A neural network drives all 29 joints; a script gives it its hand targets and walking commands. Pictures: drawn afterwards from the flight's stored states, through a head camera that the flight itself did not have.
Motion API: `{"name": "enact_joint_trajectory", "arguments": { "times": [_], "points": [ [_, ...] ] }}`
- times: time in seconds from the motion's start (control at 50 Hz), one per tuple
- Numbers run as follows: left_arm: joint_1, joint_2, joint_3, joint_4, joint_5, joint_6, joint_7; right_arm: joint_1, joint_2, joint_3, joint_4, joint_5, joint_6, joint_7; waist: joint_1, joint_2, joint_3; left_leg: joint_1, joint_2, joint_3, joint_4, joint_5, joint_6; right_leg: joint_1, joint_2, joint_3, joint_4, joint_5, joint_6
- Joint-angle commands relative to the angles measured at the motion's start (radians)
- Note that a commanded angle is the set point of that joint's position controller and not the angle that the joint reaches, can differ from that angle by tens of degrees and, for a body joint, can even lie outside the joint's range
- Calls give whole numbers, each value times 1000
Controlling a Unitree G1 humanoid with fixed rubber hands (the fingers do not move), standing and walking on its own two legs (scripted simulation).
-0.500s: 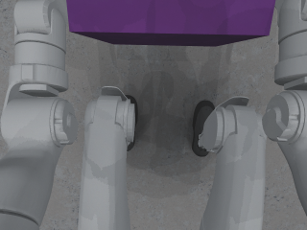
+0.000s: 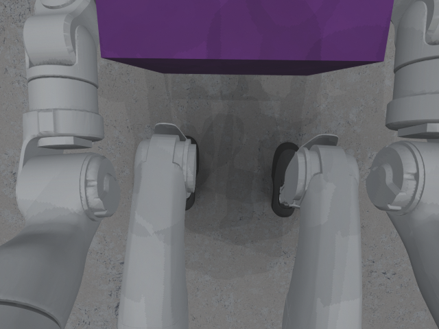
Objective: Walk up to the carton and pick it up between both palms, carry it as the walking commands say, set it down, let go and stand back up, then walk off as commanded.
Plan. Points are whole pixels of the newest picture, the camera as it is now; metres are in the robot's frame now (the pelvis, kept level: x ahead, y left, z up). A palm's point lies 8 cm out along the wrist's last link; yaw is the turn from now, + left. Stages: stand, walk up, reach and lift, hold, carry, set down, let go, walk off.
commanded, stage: reach and lift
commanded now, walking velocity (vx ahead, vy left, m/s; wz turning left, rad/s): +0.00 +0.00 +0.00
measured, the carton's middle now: (238, 11) +0.52 +0.03 -0.16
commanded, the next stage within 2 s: none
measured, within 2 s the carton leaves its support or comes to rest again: neither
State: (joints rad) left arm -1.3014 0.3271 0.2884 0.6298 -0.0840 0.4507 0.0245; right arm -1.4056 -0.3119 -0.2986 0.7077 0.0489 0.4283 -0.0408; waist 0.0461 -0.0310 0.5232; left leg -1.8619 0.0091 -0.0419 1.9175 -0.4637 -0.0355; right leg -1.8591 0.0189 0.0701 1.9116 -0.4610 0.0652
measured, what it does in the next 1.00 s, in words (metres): rises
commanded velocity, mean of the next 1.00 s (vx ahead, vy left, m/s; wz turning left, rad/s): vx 0.00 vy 0.00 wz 0.00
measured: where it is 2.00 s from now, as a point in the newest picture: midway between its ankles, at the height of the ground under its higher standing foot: (233, 189)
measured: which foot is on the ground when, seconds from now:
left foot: down 0.00-1.00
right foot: down 0.00-1.00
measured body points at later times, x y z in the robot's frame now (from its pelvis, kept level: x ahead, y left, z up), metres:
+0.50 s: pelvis +0.00 +0.00 +0.06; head +0.33 +0.02 +0.35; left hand +0.53 +0.21 -0.04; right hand +0.57 -0.16 -0.02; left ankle +0.16 +0.13 -0.42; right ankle +0.16 -0.14 -0.42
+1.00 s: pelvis +0.00 +0.00 +0.12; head +0.31 +0.02 +0.44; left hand +0.51 +0.21 +0.03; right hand +0.55 -0.16 +0.05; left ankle +0.16 +0.13 -0.42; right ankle +0.16 -0.14 -0.42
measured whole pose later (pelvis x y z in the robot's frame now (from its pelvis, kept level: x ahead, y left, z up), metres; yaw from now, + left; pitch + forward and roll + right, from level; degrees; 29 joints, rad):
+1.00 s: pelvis +0.00 +0.00 +0.12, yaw +1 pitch +16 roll +0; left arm -1.13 0.26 0.29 0.53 -0.02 0.48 0.00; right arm -1.20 -0.24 -0.33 0.58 -0.01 0.46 0.00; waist 0.04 -0.02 0.52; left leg -1.41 0.00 -0.04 1.52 -0.40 -0.04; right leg -1.40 0.02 0.06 1.52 -0.40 0.05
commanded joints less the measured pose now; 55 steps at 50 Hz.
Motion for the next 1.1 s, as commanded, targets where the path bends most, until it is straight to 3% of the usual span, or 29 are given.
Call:
{"name": "enact_joint_trajectory", "arguments": {
  "times": [0.0, 0.12, 0.16, 0.22, 0.24, 0.26, 0.3, 0.32, 0.34, 0.36, 0.42, 0.44, 0.46, 0.48, 0.5, 0.58, 0.6, 0.62, 0.64, 0.66, 0.68, 0.7, 0.76, 0.82, 0.84, 0.88, 0.92, 1.0, 1.08],
  "points": [
    [-927, -1030, -506, -325, -167, -39, -268, -682, 1138, 472, -187, 175, -12, 264, 16, 37, -2449, 731, -130, 170, -233, 110, 9, 686, 136, -191, -211, 85, -60],
    [-908, -1077, -521, -340, -180, -16, -276, -664, 1140, 474, -219, 163, 1, 285, -16, 23, -2515, 824, -140, 159, -278, 155, 5, 709, 141, -195, -260, 120, -64],
    [-907, -1108, -544, -341, -177, -11, -287, -645, 1136, 449, -232, 161, 5, 291, -35, 74, -2548, 880, -138, 153, -312, 159, -3, 726, 144, -202, -273, 132, -63],
    [-872, -1088, -531, -351, -159, -17, -279, -663, 1161, 501, -265, 182, 1, 298, 8, 39, -2553, 868, -145, 151, -324, 189, 4, 771, 145, -185, -292, 164, -58],
    [-850, -1078, -563, -356, -156, -18, -280, -623, 1142, 490, -232, 171, 5, 305, -13, 40, -2540, 871, -140, 143, -326, 197, -1, 724, 150, -201, -291, 164, -58],
    [-858, -1057, -540, -391, -148, -26, -281, -628, 1158, 506, -241, 183, 9, 305, 26, 43, -2539, 884, -145, 158, -339, 189, 7, 759, 151, -188, -309, 149, -55],
    [-873, -1082, -559, -401, -169, -22, -273, -680, 1144, 505, -285, 191, 0, 302, -4, 22, -2560, 905, -140, 136, -349, 179, 5, 768, 152, -198, -306, 153, -56],
    [-853, -1066, -545, -410, -161, -23, -277, -648, 1170, 522, -299, 183, 3, 298, 17, -5, -2592, 894, -148, 148, -352, 205, 12, 838, 150, -181, -326, 167, -51],
    [-863, -1091, -554, -390, -169, -21, -279, -634, 1142, 516, -290, 170, 6, 294, -10, -2, -2578, 868, -153, 158, -352, 183, 8, 853, 149, -183, -336, 160, -50],
    [-836, -1070, -566, -387, -159, -21, -282, -604, 1161, 517, -269, 186, 5, 295, 19, 32, -2544, 892, -141, 149, -377, 199, 9, 832, 153, -179, -332, 168, -53],
    [-827, -1100, -569, -368, -171, -24, -286, -609, 1163, 521, -277, 182, 0, 304, -1, 23, -2503, 940, -148, 142, -397, 183, 11, 818, 149, -180, -362, 142, -58],
    [-832, -1080, -542, -370, -156, -29, -287, -609, 1195, 524, -257, 183, 3, 302, 40, 20, -2493, 894, -142, 149, -403, 162, 14, 860, 144, -159, -372, 138, -60],
    [-835, -1094, -599, -416, -173, -28, -291, -555, 1162, 519, -261, 171, 4, 305, -13, 51, -2553, 941, -143, 152, -395, 191, 3, 851, 152, -170, -374, 167, -63],
    [-875, -1049, -575, -450, -159, -32, -281, -612, 1179, 530, -277, 193, 4, 297, 43, 41, -2587, 938, -145, 162, -395, 201, 4, 903, 151, -150, -380, 168, -53],
    [-857, -1065, -579, -417, -168, -27, -283, -585, 1162, 512, -259, 184, 9, 300, 3, 39, -2539, 967, -138, 133, -430, 159, 7, 864, 148, -172, -390, 128, -58],
    [-811, -1069, -546, -370, -148, -15, -288, -603, 1173, 516, -258, 174, 16, 301, 26, -1, -2482, 915, -144, 154, -461, 102, 17, 907, 147, -161, -441, 73, -52],
    [-825, -1107, -564, -389, -177, -15, -294, -593, 1173, 513, -280, 165, 11, 302, -20, 1, -2513, 937, -151, 147, -470, 112, 14, 948, 146, -168, -456, 97, -54],
    [-805, -1084, -572, -387, -175, -12, -299, -605, 1174, 536, -318, 183, 11, 298, 5, 7, -2513, 956, -148, 146, -479, 120, 18, 962, 146, -163, -457, 95, -54],
    [-780, -1096, -568, -364, -168, -14, -301, -549, 1176, 502, -233, 161, 15, 306, -18, 16, -2469, 941, -145, 137, -481, 119, 12, 935, 145, -161, -461, 104, -60],
    [-821, -1073, -563, -382, -147, -19, -303, -553, 1181, 516, -264, 161, 14, 306, 27, 32, -2476, 960, -144, 155, -489, 126, 12, 941, 142, -150, -468, 103, -62],
    [-800, -1103, -591, -431, -167, -21, -301, -540, 1204, 542, -293, 174, 12, 307, 3, 29, -2569, 997, -147, 163, -479, 176, 4, 999, 147, -162, -471, 165, -54],
    [-730, -1083, -539, -351, -128, -19, -306, -550, 1200, 541, -285, 174, 11, 308, 48, 30, -2470, 957, -147, 163, -502, 151, 16, 984, 142, -150, -482, 129, -52],
    [-756, -1117, -560, -349, -155, -15, -319, -538, 1185, 528, -300, 163, 15, 312, -1, 13, -2462, 967, -149, 151, -537, 132, 13, 1029, 140, -148, -515, 121, -56],
    [-739, -1079, -583, -427, -151, -26, -311, -554, 1216, 587, -367, 187, 7, 311, 34, -15, -2541, 1035, -155, 141, -536, 199, 21, 1070, 148, -150, -512, 183, -50],
    [-779, -1082, -618, -495, -175, -39, -308, -509, 1239, 595, -347, 194, 9, 305, 8, 17, -2576, 1070, -156, 141, -547, 218, 15, 1089, 148, -148, -516, 214, -52],
    [-723, -1095, -561, -391, -145, -30, -308, -514, 1191, 531, -277, 149, 8, 308, 9, 17, -2453, 1012, -153, 141, -572, 135, 10, 1041, 139, -146, -544, 123, -58],
    [-723, -1132, -604, -438, -155, -26, -309, -461, 1209, 558, -293, 162, 6, 322, 6, 52, -2496, 1092, -153, 146, -578, 157, 9, 1051, 140, -138, -569, 136, -66],
    [-698, -1123, -622, -482, -161, -33, -315, -448, 1270, 607, -393, 178, 9, 315, 13, -20, -2561, 1122, -155, 134, -617, 214, 23, 1190, 150, -139, -598, 215, -55],
    [-667, -1142, -606, -425, -147, -32, -315, -452, 1216, 598, -361, 150, -1, 313, 7, 30, -2421, 1122, -157, 133, -658, 161, 10, 1142, 140, -136, -638, 150, -64]
  ]
}}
